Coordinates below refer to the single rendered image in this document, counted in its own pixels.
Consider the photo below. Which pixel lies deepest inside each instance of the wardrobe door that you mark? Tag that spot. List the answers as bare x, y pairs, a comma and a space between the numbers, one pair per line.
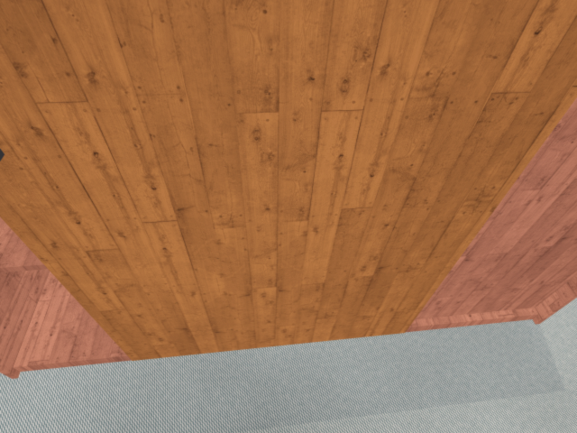
206, 176
527, 249

